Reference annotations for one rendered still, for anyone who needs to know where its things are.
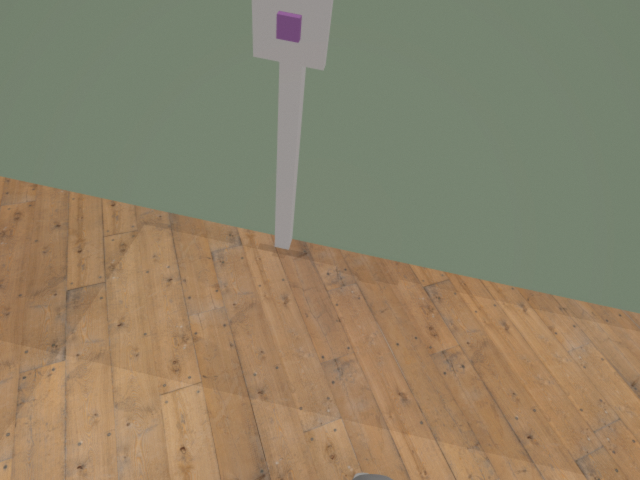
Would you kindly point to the button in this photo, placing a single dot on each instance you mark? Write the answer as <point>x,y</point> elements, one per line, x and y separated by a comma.
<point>288,26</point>

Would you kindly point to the panel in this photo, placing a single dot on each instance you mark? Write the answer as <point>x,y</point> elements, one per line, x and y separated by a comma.
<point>293,58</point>

